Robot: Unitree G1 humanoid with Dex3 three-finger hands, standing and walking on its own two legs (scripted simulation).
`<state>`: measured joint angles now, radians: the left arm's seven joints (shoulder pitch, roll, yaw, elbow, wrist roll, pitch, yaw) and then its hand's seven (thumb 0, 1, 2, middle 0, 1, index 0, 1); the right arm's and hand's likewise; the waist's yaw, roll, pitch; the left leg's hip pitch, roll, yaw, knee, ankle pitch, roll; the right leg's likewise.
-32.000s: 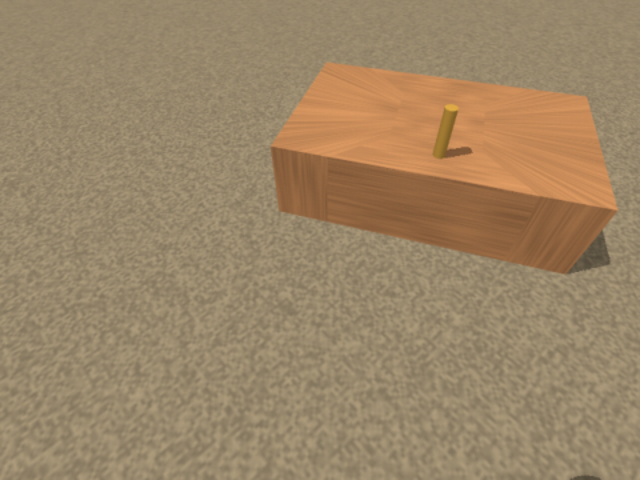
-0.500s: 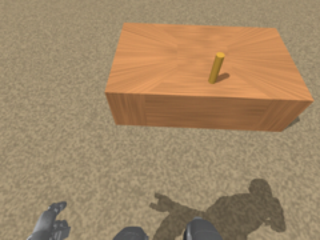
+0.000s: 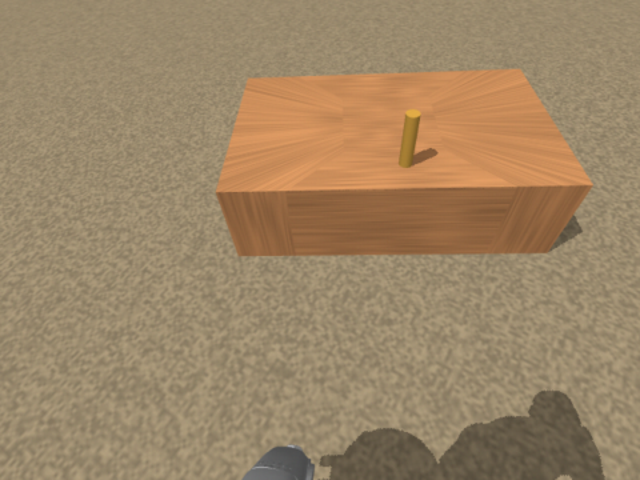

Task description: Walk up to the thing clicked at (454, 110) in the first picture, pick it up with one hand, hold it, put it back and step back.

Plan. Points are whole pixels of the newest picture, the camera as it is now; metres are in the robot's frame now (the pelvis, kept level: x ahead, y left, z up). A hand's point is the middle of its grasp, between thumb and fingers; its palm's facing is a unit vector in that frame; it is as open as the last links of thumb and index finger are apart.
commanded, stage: step back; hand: right
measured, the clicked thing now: (409, 140) +1.13 -0.17 -0.30
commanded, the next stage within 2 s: stand in 0.94 s
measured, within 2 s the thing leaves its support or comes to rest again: neither
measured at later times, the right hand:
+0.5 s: hand out of the picture +0.10 -0.26 -0.15, palm faces -0.08 +0.93 -0.36, open 7.4 cm
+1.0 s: hand (501, 466) +0.17 -0.21 -0.13, palm faces -0.09 +0.94 -0.33, open 7.4 cm
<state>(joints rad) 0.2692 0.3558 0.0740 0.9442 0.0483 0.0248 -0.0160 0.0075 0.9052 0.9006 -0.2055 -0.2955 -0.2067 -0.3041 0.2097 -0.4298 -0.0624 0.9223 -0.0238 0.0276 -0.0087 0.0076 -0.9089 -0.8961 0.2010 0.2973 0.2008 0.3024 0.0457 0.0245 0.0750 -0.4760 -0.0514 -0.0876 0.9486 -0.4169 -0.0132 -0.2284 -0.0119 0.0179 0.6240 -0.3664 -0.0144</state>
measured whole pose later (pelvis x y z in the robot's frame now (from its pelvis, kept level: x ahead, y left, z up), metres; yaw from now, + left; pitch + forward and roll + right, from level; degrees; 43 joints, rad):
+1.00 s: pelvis +0.03 +0.02 +0.01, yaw +4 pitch -2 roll +0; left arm 0.07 0.37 0.02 1.09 0.00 -0.01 0.00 0.01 0.91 0.90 -0.20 -0.29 -0.20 -0.30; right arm 0.03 -0.32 -0.02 1.09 -0.01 -0.02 0.01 0.01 -0.91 -0.90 0.20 0.30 0.20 0.30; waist 0.03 -0.01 0.07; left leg -0.18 -0.01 0.01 0.46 -0.24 0.01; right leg -0.13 -0.05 -0.01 0.43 -0.26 0.04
